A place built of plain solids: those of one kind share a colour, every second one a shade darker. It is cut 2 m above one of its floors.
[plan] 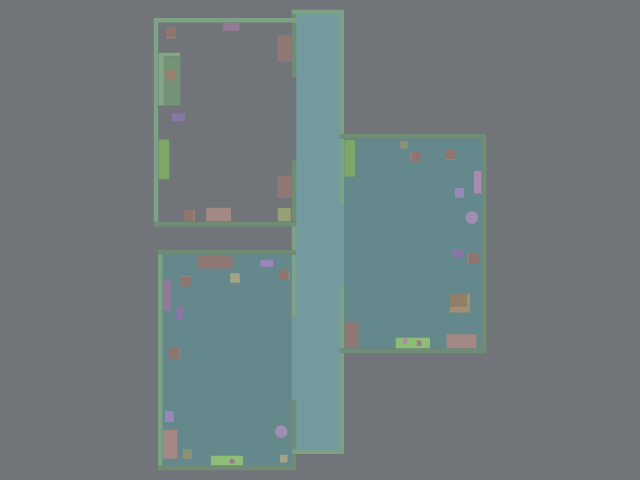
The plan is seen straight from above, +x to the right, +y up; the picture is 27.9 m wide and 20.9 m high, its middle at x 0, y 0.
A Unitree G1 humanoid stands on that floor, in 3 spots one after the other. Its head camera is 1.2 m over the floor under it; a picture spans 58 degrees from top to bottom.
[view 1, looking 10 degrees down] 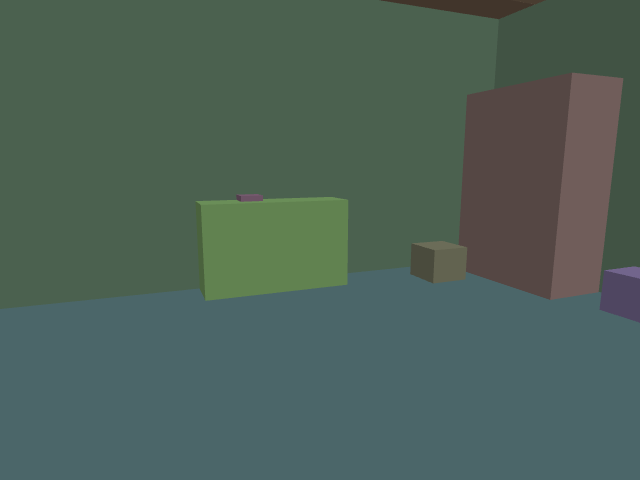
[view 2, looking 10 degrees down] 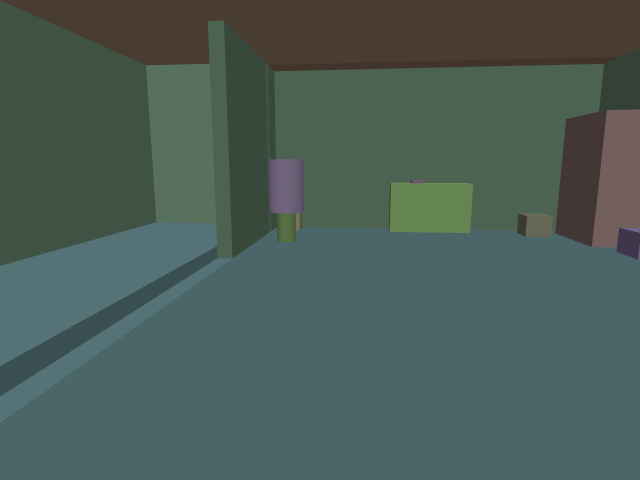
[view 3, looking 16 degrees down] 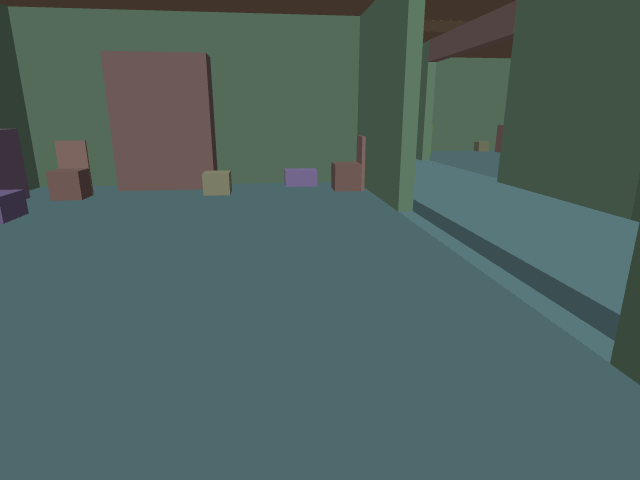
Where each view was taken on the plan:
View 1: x -2.92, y -5.60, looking -112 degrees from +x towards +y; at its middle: sideboard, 4.16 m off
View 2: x -2.92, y -1.69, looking -84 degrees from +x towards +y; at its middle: floor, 6.91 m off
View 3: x -2.92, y -8.72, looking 83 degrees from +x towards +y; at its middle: floor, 4.35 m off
